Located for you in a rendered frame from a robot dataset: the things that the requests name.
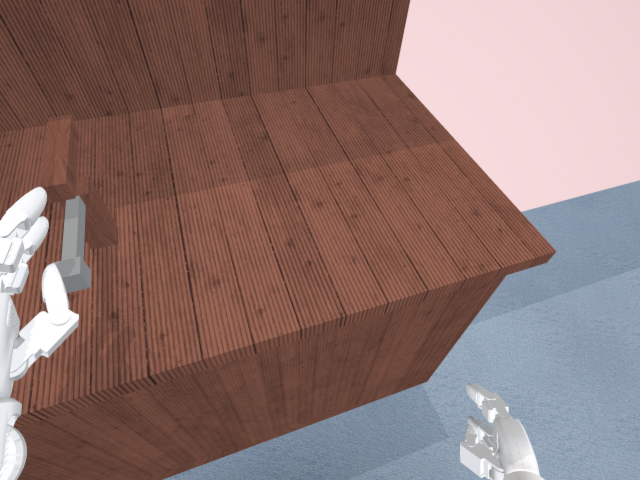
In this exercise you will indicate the robot left forearm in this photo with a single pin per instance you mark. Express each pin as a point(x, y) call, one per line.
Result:
point(13, 448)

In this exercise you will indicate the right robot hand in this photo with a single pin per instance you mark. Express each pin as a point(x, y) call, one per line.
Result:
point(494, 453)

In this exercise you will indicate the left robot hand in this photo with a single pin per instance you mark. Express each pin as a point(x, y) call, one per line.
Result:
point(22, 231)

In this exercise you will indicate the tap lever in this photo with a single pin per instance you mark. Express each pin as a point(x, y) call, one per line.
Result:
point(75, 273)

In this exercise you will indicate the counter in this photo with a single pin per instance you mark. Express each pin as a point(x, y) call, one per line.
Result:
point(278, 230)

